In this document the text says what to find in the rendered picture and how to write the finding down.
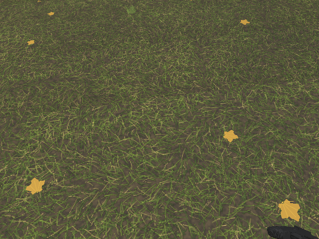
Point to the robot right hand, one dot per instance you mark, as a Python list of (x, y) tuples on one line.
[(288, 232)]

